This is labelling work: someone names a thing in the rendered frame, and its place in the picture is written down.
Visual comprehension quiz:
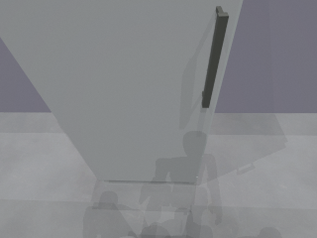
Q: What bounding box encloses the handle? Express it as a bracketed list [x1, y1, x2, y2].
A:
[201, 6, 229, 108]

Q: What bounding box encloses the fridge door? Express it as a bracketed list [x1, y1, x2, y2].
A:
[0, 0, 240, 182]

